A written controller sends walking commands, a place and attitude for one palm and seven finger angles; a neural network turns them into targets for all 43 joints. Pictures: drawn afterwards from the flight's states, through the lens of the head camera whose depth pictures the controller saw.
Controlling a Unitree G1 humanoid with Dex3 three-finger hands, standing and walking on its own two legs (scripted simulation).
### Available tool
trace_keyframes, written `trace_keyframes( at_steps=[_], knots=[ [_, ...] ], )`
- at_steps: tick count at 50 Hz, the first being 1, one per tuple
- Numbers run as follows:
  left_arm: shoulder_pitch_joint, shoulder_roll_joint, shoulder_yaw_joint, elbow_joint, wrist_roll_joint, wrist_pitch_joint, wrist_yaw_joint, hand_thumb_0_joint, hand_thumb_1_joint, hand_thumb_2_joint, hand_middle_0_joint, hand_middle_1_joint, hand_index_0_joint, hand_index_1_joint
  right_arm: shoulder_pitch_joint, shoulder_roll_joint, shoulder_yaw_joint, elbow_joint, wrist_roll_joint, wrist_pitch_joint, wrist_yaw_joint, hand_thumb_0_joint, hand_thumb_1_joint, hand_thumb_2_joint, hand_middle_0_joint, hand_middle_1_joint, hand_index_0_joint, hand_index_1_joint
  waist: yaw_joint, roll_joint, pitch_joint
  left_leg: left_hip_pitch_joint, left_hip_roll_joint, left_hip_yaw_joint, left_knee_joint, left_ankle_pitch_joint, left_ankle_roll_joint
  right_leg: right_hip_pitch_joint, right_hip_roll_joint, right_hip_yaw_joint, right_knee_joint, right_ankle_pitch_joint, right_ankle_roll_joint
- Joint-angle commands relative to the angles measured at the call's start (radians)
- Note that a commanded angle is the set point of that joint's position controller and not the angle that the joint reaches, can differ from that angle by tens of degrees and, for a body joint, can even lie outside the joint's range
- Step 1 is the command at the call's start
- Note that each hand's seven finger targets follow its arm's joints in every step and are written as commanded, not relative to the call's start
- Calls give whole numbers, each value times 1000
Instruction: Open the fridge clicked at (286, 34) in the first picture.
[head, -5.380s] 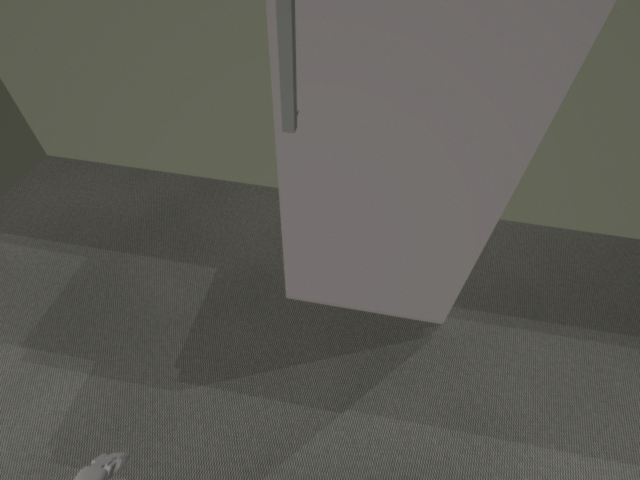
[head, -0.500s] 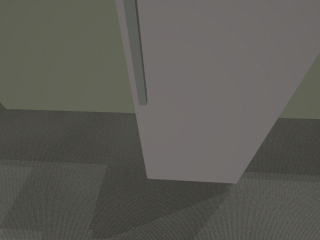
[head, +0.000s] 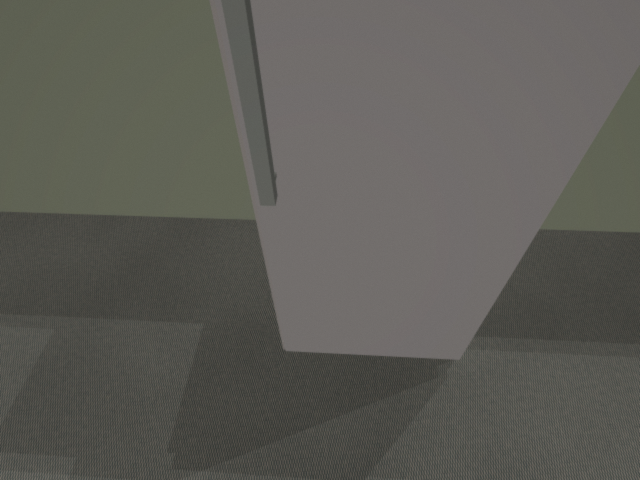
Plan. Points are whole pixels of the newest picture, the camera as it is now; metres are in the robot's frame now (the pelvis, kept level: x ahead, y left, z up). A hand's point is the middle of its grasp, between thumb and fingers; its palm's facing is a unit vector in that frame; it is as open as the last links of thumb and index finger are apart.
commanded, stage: look again from close up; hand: left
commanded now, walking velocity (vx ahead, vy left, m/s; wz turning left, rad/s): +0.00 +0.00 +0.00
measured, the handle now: (257, 105) +0.55 +0.12 +0.19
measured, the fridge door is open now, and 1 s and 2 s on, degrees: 0 0 0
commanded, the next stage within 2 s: shuffle to correct the standing spot in 0.74 s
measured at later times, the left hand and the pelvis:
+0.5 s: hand out of the picture +0.00 +0.15 -0.17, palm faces +0.04 -0.98 -0.20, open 7.3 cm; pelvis +0.01 -0.02 +0.00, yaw +1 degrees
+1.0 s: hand out of the picture +0.00 +0.16 -0.18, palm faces +0.06 -0.98 -0.19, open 7.3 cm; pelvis +0.01 -0.01 +0.00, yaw +1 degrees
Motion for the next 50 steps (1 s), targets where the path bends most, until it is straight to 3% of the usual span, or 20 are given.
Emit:
trace_keyframes(
  at_steps=[1,8,12,42,47,50],
  knots=[
    [67,103,18,-22,-5,-9,1,0,900,900,-200,-300,-200,-300,70,-61,-10,-15,2,-13,-4,0,-900,-900,200,300,200,300,6,-27,50,-72,75,-68,-82,98,40,7,-82,108,-121,150,-27],
    [68,108,22,-25,-6,-15,2,0,900,900,-200,-300,-200,-300,67,-65,-14,-12,2,-15,-6,0,-900,-900,200,300,200,300,3,-25,-4,-43,77,-62,-66,146,33,38,-88,112,-116,240,-29],
    [61,110,22,-25,-5,-14,2,0,900,900,-200,-300,-200,-300,63,-63,-14,-9,2,-13,-6,0,-900,-900,200,300,200,300,5,-32,23,-57,77,-61,-68,138,30,33,-89,105,-123,231,-29],
    [60,121,31,-36,-5,-16,2,0,900,900,-200,-300,-200,-300,55,-69,-19,-3,1,-16,-10,0,-900,-900,200,300,200,300,8,-4,6,-40,85,-67,-80,186,24,66,-86,94,-131,277,-31],
    [88,126,46,-36,3,1,-8,0,900,900,-200,-300,-200,-300,74,-55,-23,-3,-11,-1,3,0,-900,-900,200,300,200,300,16,-58,89,-136,44,-33,-19,-135,37,-2,-90,145,-187,-258,-62],
    [121,140,61,-40,2,3,-10,0,900,900,-200,-300,-200,-300,71,-40,-24,-22,-13,-2,9,0,-900,-900,200,300,200,300,23,-125,123,-200,13,0,102,-144,39,-23,-135,225,-247,-381,-102]
  ],
)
